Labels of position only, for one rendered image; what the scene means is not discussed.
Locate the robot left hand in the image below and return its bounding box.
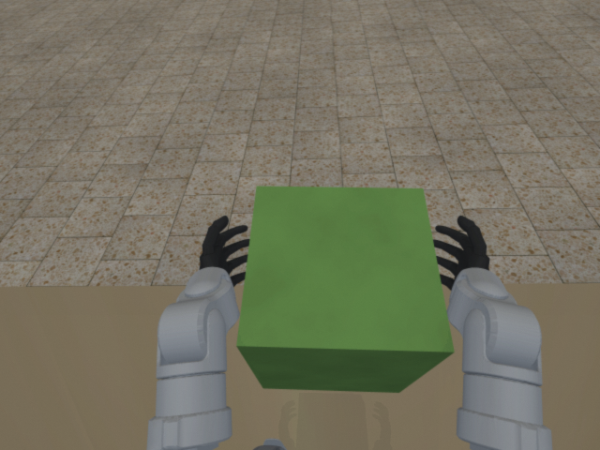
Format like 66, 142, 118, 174
200, 216, 249, 286

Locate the right robot forearm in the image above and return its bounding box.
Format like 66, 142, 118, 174
447, 267, 552, 450

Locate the robot right hand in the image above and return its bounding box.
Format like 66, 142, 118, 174
433, 216, 489, 291

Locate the left robot forearm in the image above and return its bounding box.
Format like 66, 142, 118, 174
146, 267, 240, 450

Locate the carton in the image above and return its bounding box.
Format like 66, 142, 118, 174
236, 186, 455, 393

